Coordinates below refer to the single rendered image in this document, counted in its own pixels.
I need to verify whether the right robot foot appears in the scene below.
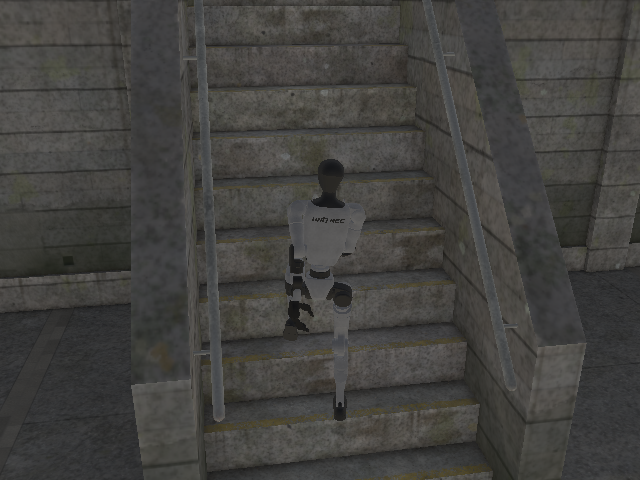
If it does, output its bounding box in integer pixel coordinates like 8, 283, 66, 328
333, 395, 347, 421

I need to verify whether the robot left thigh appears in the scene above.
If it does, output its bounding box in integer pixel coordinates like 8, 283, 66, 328
285, 258, 306, 296

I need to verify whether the left robot hand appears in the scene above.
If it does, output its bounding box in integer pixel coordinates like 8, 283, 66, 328
288, 300, 314, 332

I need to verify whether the robot right forearm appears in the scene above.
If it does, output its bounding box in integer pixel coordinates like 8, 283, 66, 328
340, 247, 356, 257

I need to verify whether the right robot upper arm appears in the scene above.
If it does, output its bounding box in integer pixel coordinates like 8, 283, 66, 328
343, 203, 366, 253

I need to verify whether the left robot upper arm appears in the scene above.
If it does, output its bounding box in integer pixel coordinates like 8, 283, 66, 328
287, 200, 308, 258

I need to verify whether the robot left forearm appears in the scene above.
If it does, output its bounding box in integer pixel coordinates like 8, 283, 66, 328
289, 244, 304, 301

